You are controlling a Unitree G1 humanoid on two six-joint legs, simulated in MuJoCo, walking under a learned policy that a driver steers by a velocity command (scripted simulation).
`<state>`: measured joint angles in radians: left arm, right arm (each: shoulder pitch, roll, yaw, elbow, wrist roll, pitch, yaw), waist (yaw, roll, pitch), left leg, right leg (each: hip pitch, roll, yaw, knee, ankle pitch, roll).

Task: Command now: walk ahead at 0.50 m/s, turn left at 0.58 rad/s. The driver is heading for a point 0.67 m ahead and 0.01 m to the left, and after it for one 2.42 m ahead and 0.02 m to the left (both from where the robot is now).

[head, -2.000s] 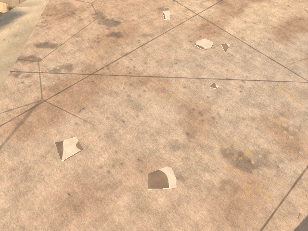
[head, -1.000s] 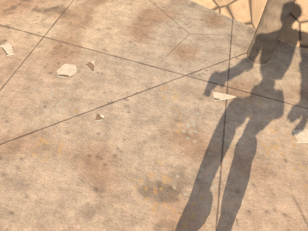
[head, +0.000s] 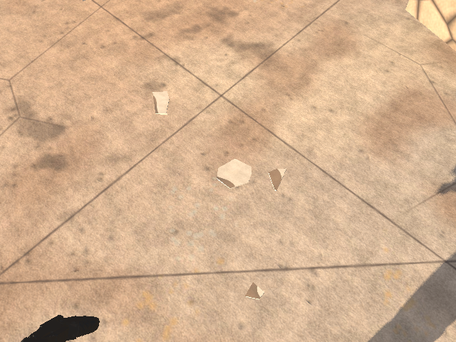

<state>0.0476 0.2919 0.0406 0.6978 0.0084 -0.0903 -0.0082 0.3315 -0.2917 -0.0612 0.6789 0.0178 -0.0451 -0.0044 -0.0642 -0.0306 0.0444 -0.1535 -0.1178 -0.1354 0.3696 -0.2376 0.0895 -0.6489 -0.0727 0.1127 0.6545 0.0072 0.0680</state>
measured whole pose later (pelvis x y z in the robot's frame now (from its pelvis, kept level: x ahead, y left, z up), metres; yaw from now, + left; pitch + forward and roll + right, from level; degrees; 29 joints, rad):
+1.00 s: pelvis +0.51 +0.10 +0.00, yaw +10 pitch +1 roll +2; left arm 0.14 0.29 0.06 0.79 -0.01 -0.04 -0.03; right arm 0.30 -0.26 -0.07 0.78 -0.01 -0.08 -0.01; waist -0.05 -0.05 0.05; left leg -0.02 -0.03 0.18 0.26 -0.25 0.04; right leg -0.66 -0.09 0.03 0.74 0.04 0.02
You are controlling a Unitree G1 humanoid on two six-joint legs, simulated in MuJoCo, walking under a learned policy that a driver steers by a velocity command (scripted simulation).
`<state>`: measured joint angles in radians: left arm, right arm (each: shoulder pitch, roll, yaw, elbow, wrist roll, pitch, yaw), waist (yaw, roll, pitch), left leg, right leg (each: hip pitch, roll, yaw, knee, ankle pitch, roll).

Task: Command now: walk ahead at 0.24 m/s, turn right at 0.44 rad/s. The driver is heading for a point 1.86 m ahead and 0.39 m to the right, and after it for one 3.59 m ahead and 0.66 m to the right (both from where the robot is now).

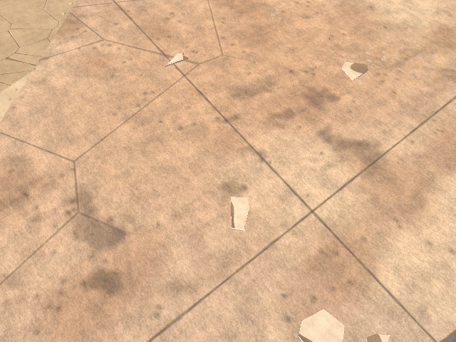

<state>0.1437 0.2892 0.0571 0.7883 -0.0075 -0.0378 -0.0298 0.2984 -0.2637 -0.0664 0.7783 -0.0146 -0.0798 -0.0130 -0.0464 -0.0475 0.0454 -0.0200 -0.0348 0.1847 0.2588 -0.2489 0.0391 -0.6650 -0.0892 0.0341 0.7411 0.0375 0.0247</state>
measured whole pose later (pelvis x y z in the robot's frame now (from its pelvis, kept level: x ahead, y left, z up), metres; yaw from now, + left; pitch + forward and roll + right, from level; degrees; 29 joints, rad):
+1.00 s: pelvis +0.15 +0.01 -0.01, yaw -29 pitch +1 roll +0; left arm 0.16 0.26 0.05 0.66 0.00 0.06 0.01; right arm 0.18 -0.27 -0.05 0.74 0.00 0.00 -0.01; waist -0.03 0.02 0.04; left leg -0.28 0.06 0.04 0.54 -0.27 -0.03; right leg -0.22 0.01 0.03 0.48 -0.27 0.01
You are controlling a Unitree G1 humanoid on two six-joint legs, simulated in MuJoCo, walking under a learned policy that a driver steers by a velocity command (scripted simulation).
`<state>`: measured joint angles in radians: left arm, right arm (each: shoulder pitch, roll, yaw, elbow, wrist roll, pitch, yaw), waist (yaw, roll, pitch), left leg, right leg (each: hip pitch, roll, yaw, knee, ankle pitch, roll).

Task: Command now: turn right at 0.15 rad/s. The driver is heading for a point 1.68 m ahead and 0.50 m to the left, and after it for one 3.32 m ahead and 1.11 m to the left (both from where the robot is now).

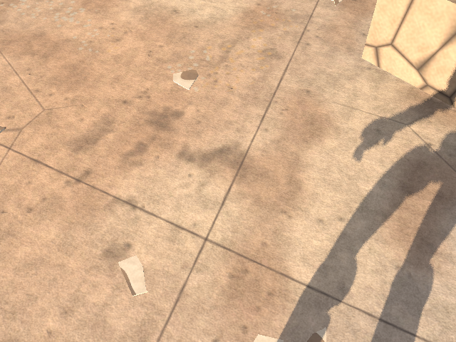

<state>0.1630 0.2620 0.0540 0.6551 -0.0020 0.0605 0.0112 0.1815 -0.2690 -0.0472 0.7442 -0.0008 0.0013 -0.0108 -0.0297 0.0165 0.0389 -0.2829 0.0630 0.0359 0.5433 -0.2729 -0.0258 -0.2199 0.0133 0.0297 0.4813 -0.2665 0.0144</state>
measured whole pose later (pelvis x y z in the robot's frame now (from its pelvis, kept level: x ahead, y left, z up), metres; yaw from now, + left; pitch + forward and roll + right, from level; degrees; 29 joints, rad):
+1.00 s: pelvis +0.22 +0.03 +0.00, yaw +0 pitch +2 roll +0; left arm -0.01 0.24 0.04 0.71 -0.02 -0.08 -0.05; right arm 0.46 -0.24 -0.02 0.96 0.01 -0.07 -0.01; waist -0.10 -0.04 0.04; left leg 0.17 -0.04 0.03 0.14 -0.34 0.05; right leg -0.62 -0.04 -0.03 0.54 0.05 -0.02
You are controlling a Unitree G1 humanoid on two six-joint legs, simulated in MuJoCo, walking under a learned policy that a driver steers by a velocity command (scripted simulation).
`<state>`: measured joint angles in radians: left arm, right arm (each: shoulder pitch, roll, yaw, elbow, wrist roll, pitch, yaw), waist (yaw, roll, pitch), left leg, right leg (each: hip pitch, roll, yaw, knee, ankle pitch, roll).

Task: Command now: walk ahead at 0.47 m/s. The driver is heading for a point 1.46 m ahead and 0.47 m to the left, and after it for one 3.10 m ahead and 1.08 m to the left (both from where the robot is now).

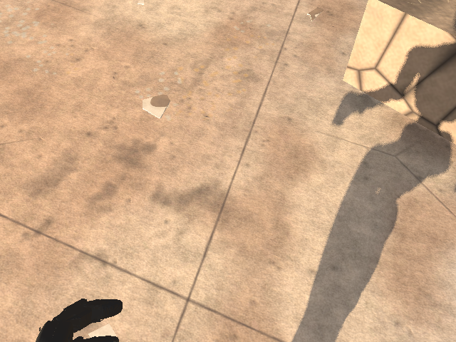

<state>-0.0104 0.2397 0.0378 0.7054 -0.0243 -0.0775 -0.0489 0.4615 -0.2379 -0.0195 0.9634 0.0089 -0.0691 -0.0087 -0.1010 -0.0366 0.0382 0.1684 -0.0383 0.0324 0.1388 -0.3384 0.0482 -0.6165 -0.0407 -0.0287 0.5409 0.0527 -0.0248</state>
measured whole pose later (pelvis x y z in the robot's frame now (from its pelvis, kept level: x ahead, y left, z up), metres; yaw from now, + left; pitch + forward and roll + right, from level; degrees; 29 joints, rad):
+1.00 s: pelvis +0.55 +0.08 +0.01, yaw +27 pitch +3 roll +0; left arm 0.03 0.29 0.04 0.74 0.01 -0.06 0.00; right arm 0.27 -0.31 -0.08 0.69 0.02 0.01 -0.03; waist -0.05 -0.03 0.04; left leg -0.22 -0.13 -0.15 0.47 -0.28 0.07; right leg -0.57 0.01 0.11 0.59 -0.06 0.07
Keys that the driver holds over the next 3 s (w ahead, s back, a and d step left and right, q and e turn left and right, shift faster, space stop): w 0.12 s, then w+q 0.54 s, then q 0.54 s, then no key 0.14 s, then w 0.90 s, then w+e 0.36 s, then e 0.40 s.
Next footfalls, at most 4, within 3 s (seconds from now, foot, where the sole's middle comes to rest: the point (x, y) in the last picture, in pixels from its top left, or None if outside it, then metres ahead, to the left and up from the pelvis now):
0.08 right None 0.25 -0.12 -0.77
0.62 left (155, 324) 0.52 0.15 -0.77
1.06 right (186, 242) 0.78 0.05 -0.77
1.46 left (134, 310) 0.57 0.21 -0.77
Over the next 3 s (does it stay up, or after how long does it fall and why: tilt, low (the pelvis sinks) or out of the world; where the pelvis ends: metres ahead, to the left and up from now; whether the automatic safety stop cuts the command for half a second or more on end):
stays up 1.18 0.48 -0.01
